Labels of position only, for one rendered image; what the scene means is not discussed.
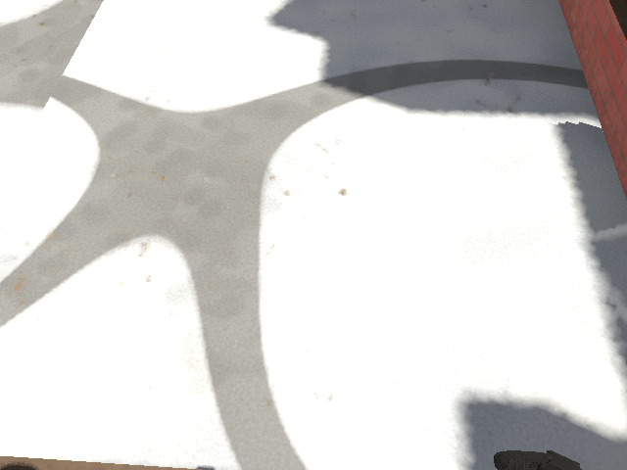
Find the right robot hand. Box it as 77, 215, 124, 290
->
494, 450, 582, 470

